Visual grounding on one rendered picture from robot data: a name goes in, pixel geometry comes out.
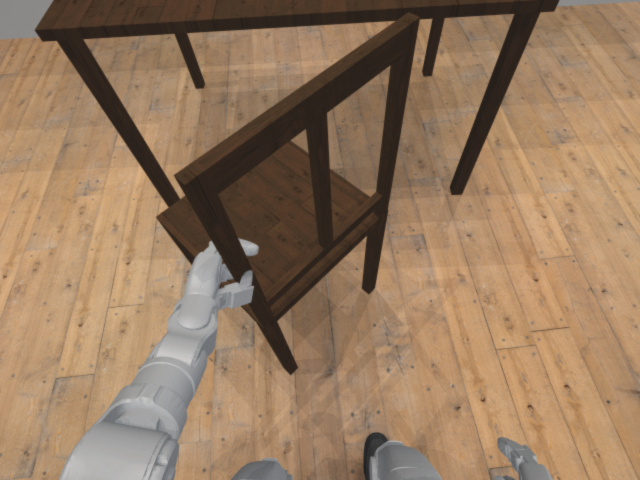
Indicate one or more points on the chair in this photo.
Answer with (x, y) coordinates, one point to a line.
(259, 186)

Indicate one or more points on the table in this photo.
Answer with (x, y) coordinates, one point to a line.
(70, 21)

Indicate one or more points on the robot right thigh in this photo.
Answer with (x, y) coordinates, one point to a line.
(397, 462)

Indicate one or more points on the robot left forearm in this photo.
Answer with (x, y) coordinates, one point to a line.
(160, 394)

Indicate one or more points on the right robot shin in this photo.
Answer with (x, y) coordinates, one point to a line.
(389, 443)

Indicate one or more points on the right robot hand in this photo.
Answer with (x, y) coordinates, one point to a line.
(523, 460)

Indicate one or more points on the left robot hand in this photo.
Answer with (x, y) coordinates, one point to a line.
(207, 273)

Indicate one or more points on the robot left upper arm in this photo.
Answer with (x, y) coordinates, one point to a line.
(114, 451)

